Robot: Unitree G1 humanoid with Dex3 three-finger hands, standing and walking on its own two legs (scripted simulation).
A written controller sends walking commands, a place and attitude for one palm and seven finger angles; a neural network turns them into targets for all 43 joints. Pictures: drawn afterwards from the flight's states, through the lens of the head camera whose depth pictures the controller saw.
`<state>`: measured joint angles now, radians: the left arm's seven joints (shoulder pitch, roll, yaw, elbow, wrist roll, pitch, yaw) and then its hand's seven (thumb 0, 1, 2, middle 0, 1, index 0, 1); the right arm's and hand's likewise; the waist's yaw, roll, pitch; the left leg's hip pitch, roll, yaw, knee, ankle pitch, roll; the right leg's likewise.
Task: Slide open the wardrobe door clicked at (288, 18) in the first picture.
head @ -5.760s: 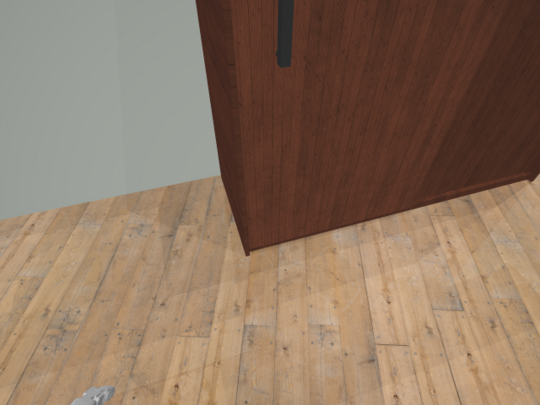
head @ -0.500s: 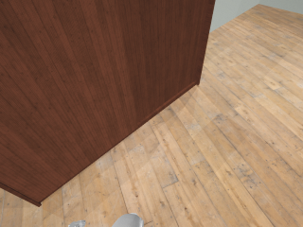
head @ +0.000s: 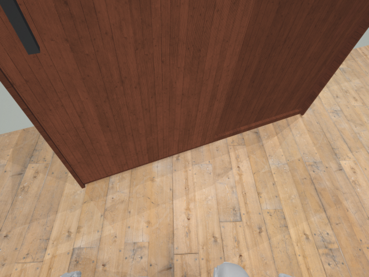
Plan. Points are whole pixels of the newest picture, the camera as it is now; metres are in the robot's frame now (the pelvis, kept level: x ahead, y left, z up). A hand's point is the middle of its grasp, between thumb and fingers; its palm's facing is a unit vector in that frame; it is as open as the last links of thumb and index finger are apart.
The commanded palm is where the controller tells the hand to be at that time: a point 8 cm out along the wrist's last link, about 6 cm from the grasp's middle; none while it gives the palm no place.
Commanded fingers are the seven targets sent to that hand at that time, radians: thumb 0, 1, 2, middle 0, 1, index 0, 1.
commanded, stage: turn to face it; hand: left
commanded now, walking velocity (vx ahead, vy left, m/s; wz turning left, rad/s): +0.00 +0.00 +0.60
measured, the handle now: (14, 9) +0.61 +0.45 +0.20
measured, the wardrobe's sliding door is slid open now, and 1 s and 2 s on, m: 0.00 0.00 0.00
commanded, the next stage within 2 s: take the last steps up to it in 0.60 s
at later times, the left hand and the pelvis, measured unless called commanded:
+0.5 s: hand out of the picture +0.00 +0.16 -0.14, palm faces +0.29 -0.91 -0.28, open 7.4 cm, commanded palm none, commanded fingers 0.00 0.90 0.90 -0.20 -0.30 -0.20 -0.30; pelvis -0.03 -0.05 +0.00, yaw +18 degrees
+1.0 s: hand out of the picture -0.13 +0.21 -0.17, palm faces +0.43 -0.88 -0.18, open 7.4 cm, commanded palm none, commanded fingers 0.00 0.90 0.90 -0.20 -0.30 -0.20 -0.30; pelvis -0.06 +0.02 +0.01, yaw +24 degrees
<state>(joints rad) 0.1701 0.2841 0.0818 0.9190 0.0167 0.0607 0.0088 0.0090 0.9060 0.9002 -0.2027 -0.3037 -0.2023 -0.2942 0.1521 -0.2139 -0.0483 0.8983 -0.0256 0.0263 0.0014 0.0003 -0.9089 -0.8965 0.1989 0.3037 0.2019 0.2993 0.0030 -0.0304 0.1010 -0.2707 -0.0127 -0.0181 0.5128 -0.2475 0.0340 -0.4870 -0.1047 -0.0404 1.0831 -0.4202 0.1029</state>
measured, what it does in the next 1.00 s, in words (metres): steps on the spot, turning left: right foot, then left foot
